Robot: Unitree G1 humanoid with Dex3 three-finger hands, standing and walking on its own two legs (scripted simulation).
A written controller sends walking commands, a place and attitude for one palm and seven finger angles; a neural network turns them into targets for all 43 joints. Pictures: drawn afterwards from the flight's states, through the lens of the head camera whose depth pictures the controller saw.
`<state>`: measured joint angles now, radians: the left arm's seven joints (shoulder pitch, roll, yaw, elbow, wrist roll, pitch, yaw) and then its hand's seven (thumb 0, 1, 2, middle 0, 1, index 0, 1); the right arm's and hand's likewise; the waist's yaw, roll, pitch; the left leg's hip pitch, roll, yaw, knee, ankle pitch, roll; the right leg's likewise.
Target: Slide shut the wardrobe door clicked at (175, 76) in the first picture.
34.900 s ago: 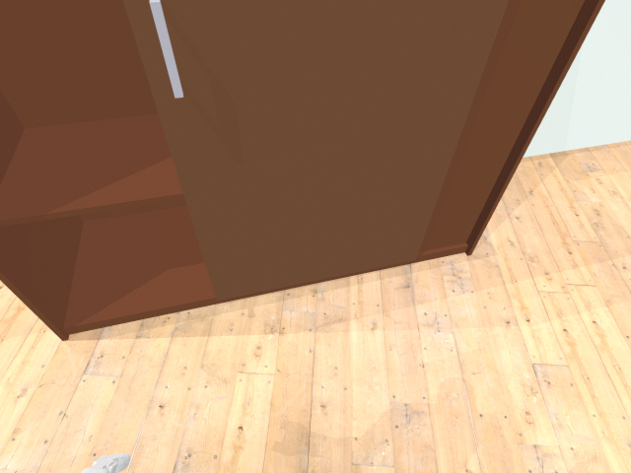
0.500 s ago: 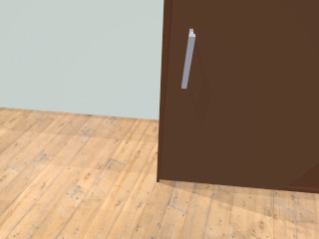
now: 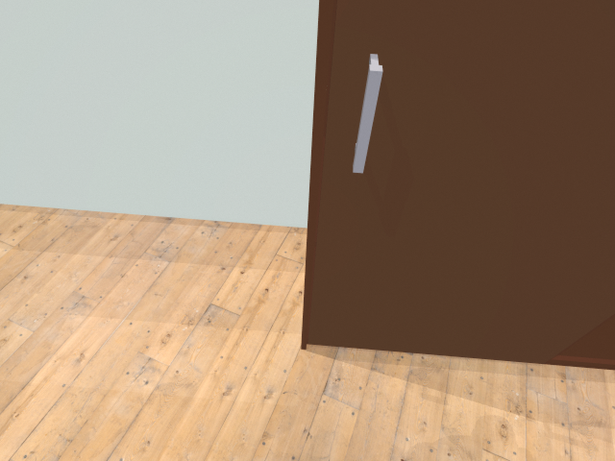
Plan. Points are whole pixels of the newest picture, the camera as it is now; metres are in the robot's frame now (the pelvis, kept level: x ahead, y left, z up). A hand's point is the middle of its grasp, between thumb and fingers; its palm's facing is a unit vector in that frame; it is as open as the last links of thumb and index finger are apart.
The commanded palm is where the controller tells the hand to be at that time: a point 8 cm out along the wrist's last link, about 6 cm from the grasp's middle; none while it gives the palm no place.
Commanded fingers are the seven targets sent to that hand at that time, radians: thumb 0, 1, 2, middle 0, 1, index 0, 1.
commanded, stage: look to check the result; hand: right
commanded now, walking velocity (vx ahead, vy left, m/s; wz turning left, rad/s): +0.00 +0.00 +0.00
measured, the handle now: (365, 117) +0.55 -0.04 +0.17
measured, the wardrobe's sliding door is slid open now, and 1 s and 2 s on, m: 0.00 0.00 0.00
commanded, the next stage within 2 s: stand and wait in 0.22 s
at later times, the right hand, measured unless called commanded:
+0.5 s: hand out of the picture +0.03 -0.17 -0.17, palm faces +0.02 +0.98 -0.22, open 7.3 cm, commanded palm none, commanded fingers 0.00 -0.90 -0.90 0.20 0.30 0.20 0.30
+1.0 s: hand out of the picture +0.07 -0.19 -0.16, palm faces +0.00 +0.96 -0.28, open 7.3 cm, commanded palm none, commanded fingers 0.00 -0.90 -0.90 0.20 0.30 0.20 0.30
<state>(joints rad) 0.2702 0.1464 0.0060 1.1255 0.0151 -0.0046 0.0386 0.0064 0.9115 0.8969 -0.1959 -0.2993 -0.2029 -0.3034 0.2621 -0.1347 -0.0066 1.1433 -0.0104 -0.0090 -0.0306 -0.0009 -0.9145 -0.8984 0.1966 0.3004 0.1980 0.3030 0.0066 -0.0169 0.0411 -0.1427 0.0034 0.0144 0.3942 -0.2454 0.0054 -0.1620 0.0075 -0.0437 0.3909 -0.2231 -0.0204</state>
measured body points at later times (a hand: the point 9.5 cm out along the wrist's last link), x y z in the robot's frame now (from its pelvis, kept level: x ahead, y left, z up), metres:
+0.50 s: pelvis +0.01 +0.01 +0.00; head +0.03 +0.02 +0.45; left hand +0.03 +0.25 -0.16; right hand +0.03 -0.22 -0.15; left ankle -0.02 +0.12 -0.74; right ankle -0.01 -0.10 -0.74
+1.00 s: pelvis +0.02 +0.02 +0.00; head +0.04 +0.04 +0.45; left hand +0.06 +0.29 -0.15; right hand +0.07 -0.24 -0.14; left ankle -0.02 +0.12 -0.74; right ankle -0.01 -0.10 -0.74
